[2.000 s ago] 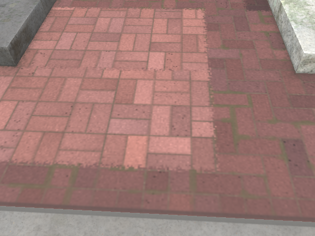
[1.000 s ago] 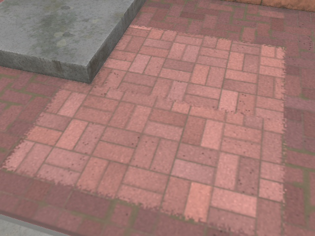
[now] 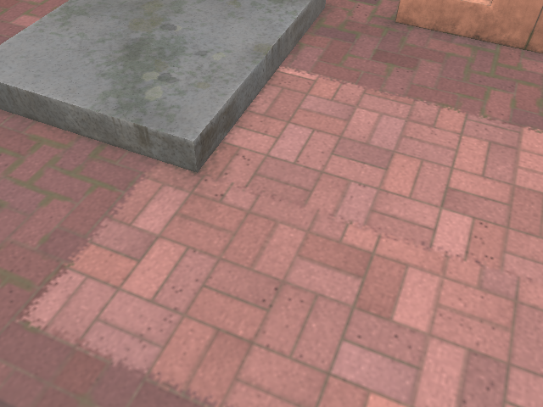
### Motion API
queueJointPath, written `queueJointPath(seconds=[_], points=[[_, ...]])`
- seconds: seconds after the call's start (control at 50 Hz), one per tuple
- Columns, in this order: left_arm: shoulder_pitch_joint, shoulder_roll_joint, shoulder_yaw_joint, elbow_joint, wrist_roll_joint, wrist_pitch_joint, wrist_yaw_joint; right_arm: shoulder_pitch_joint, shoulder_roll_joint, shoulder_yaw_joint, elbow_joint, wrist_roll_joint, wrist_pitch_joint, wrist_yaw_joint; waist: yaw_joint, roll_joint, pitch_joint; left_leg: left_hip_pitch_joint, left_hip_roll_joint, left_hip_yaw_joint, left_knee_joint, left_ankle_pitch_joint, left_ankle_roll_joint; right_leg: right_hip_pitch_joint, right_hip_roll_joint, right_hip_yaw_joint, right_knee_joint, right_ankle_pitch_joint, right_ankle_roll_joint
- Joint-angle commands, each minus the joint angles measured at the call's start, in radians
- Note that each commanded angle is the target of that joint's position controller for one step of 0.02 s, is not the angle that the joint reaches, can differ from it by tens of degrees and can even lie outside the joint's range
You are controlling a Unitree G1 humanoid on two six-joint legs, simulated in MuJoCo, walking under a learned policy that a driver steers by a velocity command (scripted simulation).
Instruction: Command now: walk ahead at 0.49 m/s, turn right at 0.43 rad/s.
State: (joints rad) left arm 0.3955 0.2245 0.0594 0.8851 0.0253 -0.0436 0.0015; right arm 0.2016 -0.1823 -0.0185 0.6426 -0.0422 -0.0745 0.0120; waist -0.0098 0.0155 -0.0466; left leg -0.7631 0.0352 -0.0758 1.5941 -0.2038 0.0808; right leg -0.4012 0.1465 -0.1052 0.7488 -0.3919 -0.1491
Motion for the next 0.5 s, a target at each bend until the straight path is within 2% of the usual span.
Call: queueJointPath(seconds=[0.02,0.04,0.06,0.12,0.18,0.22,0.24,0.26,0.28,0.3,0.32,0.34,0.36,0.38,0.4,0.44,0.5], points=[[-0.131,0.073,0.007,-0.091,-0.02,-0.057,-0.006,0.024,-0.05,0.011,-0.084,-0.019,0.024,-0.002,-0.089,0.019,0.134,0.003,0.058,0.046,-0.272,0.044,-0.024,-0.189,-0.177,0.332,-0.501,0.042,-0.12],[-0.115,0.074,0.002,-0.106,-0.022,-0.062,-0.003,0.0,-0.084,0.0,-0.076,-0.015,0.018,0.002,-0.063,0.015,0.11,0.048,0.063,0.075,-0.386,0.124,-0.043,-0.152,-0.171,0.315,-0.525,0.158,-0.12],[-0.067,0.082,0.006,-0.103,-0.022,-0.064,0.003,-0.051,-0.092,0.0,-0.085,-0.01,0.014,0.008,-0.03,-0.004,0.102,0.063,0.06,0.098,-0.487,0.157,-0.065,-0.104,-0.177,0.315,-0.545,0.261,-0.118],[0.079,0.117,0.029,-0.085,-0.026,-0.061,0.009,-0.201,-0.036,0.015,-0.105,0.006,0.011,0.021,0.078,-0.042,0.067,0.04,0.013,0.124,-0.76,0.209,-0.09,0.186,-0.199,0.33,-0.533,0.554,-0.069],[0.15,0.13,0.036,-0.082,-0.022,-0.042,0.017,-0.295,-0.052,0.013,-0.113,0.016,0.006,0.03,0.129,-0.083,0.052,-0.02,-0.022,0.129,-0.908,0.191,-0.087,0.444,-0.228,0.36,-0.471,0.714,-0.063],[0.122,0.144,0.04,-0.1,-0.017,-0.039,0.023,-0.31,-0.07,0.007,-0.12,0.023,-0.002,0.029,0.113,-0.105,0.041,0.073,-0.043,0.116,-0.992,0.182,-0.069,0.469,-0.243,0.373,-0.43,0.794,-0.055],[0.081,0.156,0.043,-0.116,-0.018,-0.04,0.024,-0.257,-0.081,0.001,-0.104,0.024,-0.006,0.025,0.078,-0.114,0.022,0.198,-0.066,0.113,-1.043,0.158,-0.055,0.441,-0.236,0.363,-0.385,0.895,-0.034],[0.059,0.176,0.047,-0.123,-0.017,-0.044,0.023,-0.182,-0.11,-0.012,-0.079,0.023,-0.009,0.015,0.043,-0.121,-0.018,0.328,-0.1,0.116,-1.065,0.106,-0.041,0.425,-0.233,0.364,-0.306,1.012,-0.014],[0.035,0.189,0.048,-0.134,-0.013,-0.051,0.018,-0.07,-0.15,-0.031,-0.051,0.025,-0.016,0.003,-0.013,-0.103,-0.071,0.475,-0.102,0.103,-1.113,0.112,-0.022,0.406,-0.22,0.363,-0.172,1.047,0.006],[-0.003,0.182,0.049,-0.152,-0.02,-0.058,0.011,0.073,-0.183,-0.047,-0.024,0.015,-0.029,-0.015,-0.095,-0.092,-0.142,0.704,-0.022,0.048,-1.142,0.157,0.009,0.28,-0.191,0.351,0.011,0.902,0.021],[0.007,0.091,0.023,-0.194,-0.021,-0.062,0.004,0.231,-0.258,-0.064,-0.021,-0.013,-0.027,-0.038,-0.137,0.026,-0.288,0.934,0.224,-0.166,-1.109,0.005,0.047,0.128,-0.141,0.287,0.277,0.491,0.023],[0.133,0.052,0.013,-0.229,-0.064,-0.048,0.006,0.161,-0.309,-0.077,-0.026,-0.038,-0.025,-0.034,-0.029,0.298,-0.388,1.121,0.454,-0.642,-1.192,0.046,0.198,-0.179,-0.014,0.188,0.578,-0.159,0.064],[0.083,0.129,0.026,-0.199,-0.026,-0.032,0.016,0.109,-0.205,-0.067,-0.049,-0.014,-0.014,-0.026,-0.039,0.109,-0.316,1.016,0.393,-0.631,-1.237,-0.065,0.184,-0.242,-0.094,0.213,0.633,-0.043,0.055],[-0.005,0.125,0.027,-0.213,-0.017,-0.028,0.008,0.061,-0.133,-0.047,-0.046,-0.002,-0.017,-0.024,-0.035,0.032,-0.176,0.876,0.343,-0.461,-1.257,-0.059,0.153,-0.25,-0.117,0.213,0.615,0.054,0.063],[-0.047,0.116,0.026,-0.226,-0.013,-0.024,0.0,0.061,-0.11,-0.041,-0.028,-0.002,-0.021,-0.02,-0.027,-0.021,-0.097,0.78,0.305,-0.347,-1.283,0.02,0.128,-0.25,-0.14,0.21,0.588,0.083,0.071],[-0.06,0.093,0.022,-0.235,0.007,-0.001,-0.025,0.091,-0.103,-0.035,0.014,0.009,-0.034,-0.023,0.004,0.035,-0.016,0.661,0.24,-0.2,-1.324,0.193,0.102,-0.232,-0.16,0.213,0.542,0.082,0.086],[-0.068,0.067,0.012,-0.235,0.021,0.017,-0.034,0.135,-0.117,-0.036,0.064,0.018,-0.062,-0.012,0.028,0.063,0.006,0.627,0.22,-0.098,-1.366,0.323,0.108,-0.251,-0.153,0.216,0.47,0.079,0.103]])
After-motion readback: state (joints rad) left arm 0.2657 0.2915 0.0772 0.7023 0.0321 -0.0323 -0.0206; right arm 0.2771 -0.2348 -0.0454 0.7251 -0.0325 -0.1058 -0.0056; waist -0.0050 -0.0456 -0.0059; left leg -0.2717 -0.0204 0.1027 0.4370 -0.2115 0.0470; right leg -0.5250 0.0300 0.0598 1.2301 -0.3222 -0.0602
